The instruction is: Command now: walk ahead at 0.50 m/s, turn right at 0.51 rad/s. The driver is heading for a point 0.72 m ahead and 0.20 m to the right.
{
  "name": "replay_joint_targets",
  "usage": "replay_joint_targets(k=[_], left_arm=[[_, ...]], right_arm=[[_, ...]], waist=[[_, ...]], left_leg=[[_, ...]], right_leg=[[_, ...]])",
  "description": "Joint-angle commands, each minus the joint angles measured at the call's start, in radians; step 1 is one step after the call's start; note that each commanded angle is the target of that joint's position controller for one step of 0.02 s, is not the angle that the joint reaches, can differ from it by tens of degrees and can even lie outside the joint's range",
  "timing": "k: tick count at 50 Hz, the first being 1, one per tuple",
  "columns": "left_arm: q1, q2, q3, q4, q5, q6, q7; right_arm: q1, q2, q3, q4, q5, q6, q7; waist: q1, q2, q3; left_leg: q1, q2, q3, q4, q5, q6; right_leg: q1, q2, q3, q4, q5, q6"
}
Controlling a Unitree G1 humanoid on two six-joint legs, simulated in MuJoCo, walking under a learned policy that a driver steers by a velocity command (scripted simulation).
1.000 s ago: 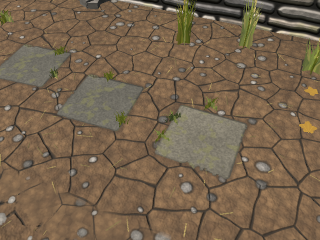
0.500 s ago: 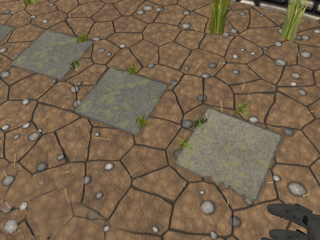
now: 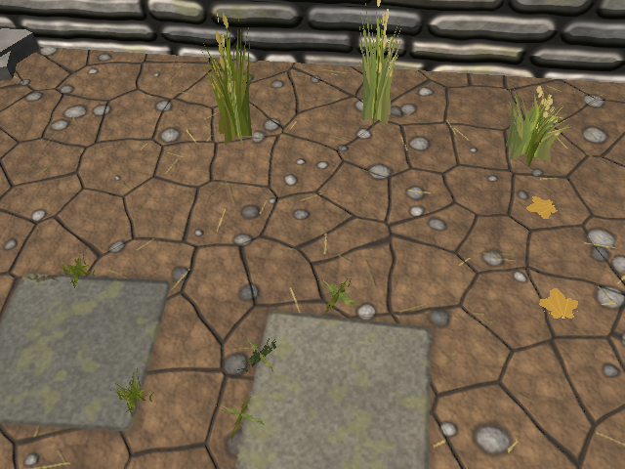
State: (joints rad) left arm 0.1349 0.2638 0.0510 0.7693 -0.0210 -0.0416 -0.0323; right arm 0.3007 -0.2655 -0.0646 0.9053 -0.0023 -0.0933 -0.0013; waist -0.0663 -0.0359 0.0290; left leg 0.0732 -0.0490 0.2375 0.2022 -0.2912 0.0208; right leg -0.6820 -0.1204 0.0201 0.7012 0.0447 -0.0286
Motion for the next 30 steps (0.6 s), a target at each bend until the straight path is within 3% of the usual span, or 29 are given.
replay_joint_targets(k=[1, 3, 4, 5, 6, 7, 8, 9, 10, 11, 12, 13, 16, 19, 23, 26, 28, 29, 30], left_arm=[[-0.133, 0.049, 0.003, -0.131, -0.002, -0.015, -0.025], [-0.089, 0.083, 0.02, -0.148, -0.003, -0.009, -0.033], [-0.008, 0.114, 0.038, -0.138, -0.005, -0.006, -0.033], [0.14, 0.162, 0.066, -0.106, -0.007, -0.005, -0.025], [0.309, 0.243, 0.104, -0.067, -0.007, 0.005, -0.004], [0.293, 0.354, 0.122, -0.069, -0.011, 0.003, 0.005], [0.326, 0.282, 0.098, -0.104, 0.002, -0.012, 0.002], [0.294, 0.221, 0.081, -0.097, 0.012, -0.024, 0.0], [0.232, 0.191, 0.072, -0.104, 0.006, -0.03, 0.001], [0.157, 0.16, 0.063, -0.12, 0.007, -0.031, 0.002], [0.114, 0.133, 0.052, -0.14, 0.018, -0.032, 0.006], [0.098, 0.133, 0.05, -0.15, 0.021, -0.032, 0.008], [0.12, 0.17, 0.06, -0.147, 0.009, -0.036, 0.026], [0.157, 0.188, 0.067, -0.137, 0.003, -0.026, 0.043], [0.222, 0.195, 0.07, -0.114, -0.003, -0.016, 0.046], [0.236, 0.179, 0.068, -0.106, -0.006, -0.008, 0.051], [0.212, 0.173, 0.068, -0.113, -0.003, 0.0, 0.053], [0.202, 0.144, 0.057, -0.121, 0.001, 0.001, 0.052], [0.197, 0.086, 0.035, -0.141, 0.013, -0.001, 0.049]], right_arm=[[0.019, -0.182, -0.042, -0.038, 0.015, 0.018, -0.009], [-0.007, -0.212, -0.049, -0.049, 0.019, 0.035, -0.016], [-0.02, -0.224, -0.052, -0.056, 0.019, 0.045, -0.021], [-0.039, -0.226, -0.05, -0.064, 0.023, 0.052, -0.025], [-0.033, -0.2, -0.038, -0.081, 0.012, 0.046, -0.029], [0.065, -0.038, 0.011, -0.135, -0.021, 0.016, -0.011], [-0.021, -0.109, 0.006, -0.15, 0.014, -0.031, 0.006], [-0.124, -0.156, -0.008, -0.182, 0.05, -0.053, 0.016], [-0.142, -0.145, -0.001, -0.188, 0.043, -0.064, 0.013], [-0.142, -0.146, -0.006, -0.177, 0.019, -0.065, 0.006], [-0.122, -0.159, -0.014, -0.171, 0.008, -0.053, 0.005], [-0.107, -0.157, -0.017, -0.172, 0.003, -0.038, 0.007], [-0.136, -0.114, -0.007, -0.192, -0.014, -0.011, 0.003], [-0.256, -0.085, 0.007, -0.225, -0.014, -0.009, 0.005], [-0.361, -0.094, 0.009, -0.261, 0.007, -0.02, 0.018], [-0.359, -0.136, -0.008, -0.27, 0.011, -0.034, 0.027], [-0.283, -0.156, -0.023, -0.253, 0.012, -0.045, 0.026], [-0.191, -0.179, -0.038, -0.231, 0.004, -0.05, 0.021], [-0.047, -0.229, -0.053, -0.219, -0.013, -0.054, 0.013]], waist=[[-0.01, 0.057, 0.077], [0.036, 0.101, 0.018], [0.087, 0.122, -0.039], [0.172, 0.115, -0.116], [0.246, 0.038, -0.212], [0.12, -0.231, -0.286], [0.184, -0.13, -0.434], [0.202, -0.079, -0.3], [0.158, 0.0, -0.2], [0.111, 0.045, -0.137], [0.075, 0.033, -0.115], [0.055, 0.026, -0.103], [0.046, 0.027, -0.063], [0.089, -0.01, -0.032], [0.137, -0.05, -0.027], [0.123, -0.073, -0.031], [0.076, -0.104, -0.046], [0.029, -0.099, -0.098], [-0.034, -0.017, -0.229]], left_leg=[[0.035, 0.336, -0.061, -0.002, 0.514, 0.132], [0.069, 0.339, -0.032, 0.126, 0.844, 0.107], [0.064, 0.331, -0.019, 0.255, 0.994, 0.095], [-0.002, 0.301, 0.003, 0.454, 1.019, 0.068], [-0.226, 0.261, 0.004, 0.744, 0.78, 0.022], [-0.701, 0.048, -0.064, 1.107, -0.196, -0.044], [-0.825, 0.006, -0.315, 1.238, -0.306, -0.031], [-0.911, 0.062, -0.343, 1.222, -0.215, -0.004], [-0.889, 0.108, -0.337, 1.13, -0.126, 0.011], [-0.822, 0.14, -0.331, 1.037, -0.08, 0.006], [-0.746, 0.162, -0.337, 0.989, -0.051, -0.001], [-0.706, 0.165, -0.334, 0.952, -0.037, -0.013], [-0.688, 0.153, -0.299, 0.799, 0.042, -0.066], [-0.65, 0.111, -0.283, 0.546, 0.258, -0.09], [-0.567, 0.058, -0.288, 0.36, 0.39, -0.082], [-0.552, 0.053, -0.32, 0.293, 0.305, -0.052], [-0.458, 0.047, -0.305, 0.258, 0.236, -0.018], [-0.314, 0.061, -0.3, 0.233, 0.238, 0.011], [-0.069, 0.212, -0.438, 0.253, 0.187, 0.074]], right_leg=[[-0.056, 0.021, -0.053, -0.06, -0.079, -0.03], [0.056, 0.085, -0.112, -0.066, -0.186, -0.066], [0.168, 0.129, -0.138, -0.062, -0.233, -0.091], [0.376, 0.175, -0.146, -0.119, -0.197, -0.126], [0.689, 0.115, -0.001, -0.154, -0.171, -0.179], [1.033, -0.147, 0.565, -0.228, -0.302, -0.361], [1.123, -0.229, 0.845, -0.382, -0.379, -0.421], [1.053, -0.198, 0.694, -0.402, -0.311, -0.359], [0.902, -0.152, 0.557, -0.397, -0.216, -0.32], [0.753, -0.113, 0.459, -0.405, -0.104, -0.292], [0.654, -0.086, 0.399, -0.427, -0.014, -0.283], [0.596, -0.072, 0.378, -0.448, 0.022, -0.283], [0.482, -0.036, 0.287, -0.479, 0.11, -0.283], [0.426, 0.03, 0.214, -0.472, 0.031, -0.23], [0.433, 0.024, 0.26, -0.434, -0.104, -0.186], [0.528, -0.014, 0.355, -0.349, -0.148, -0.168], [0.546, -0.012, 0.39, -0.277, -0.113, -0.147], [0.523, 0.033, 0.365, -0.18, -0.064, -0.118], [0.416, 0.092, 0.292, 0.077, -0.154, -0.079]])
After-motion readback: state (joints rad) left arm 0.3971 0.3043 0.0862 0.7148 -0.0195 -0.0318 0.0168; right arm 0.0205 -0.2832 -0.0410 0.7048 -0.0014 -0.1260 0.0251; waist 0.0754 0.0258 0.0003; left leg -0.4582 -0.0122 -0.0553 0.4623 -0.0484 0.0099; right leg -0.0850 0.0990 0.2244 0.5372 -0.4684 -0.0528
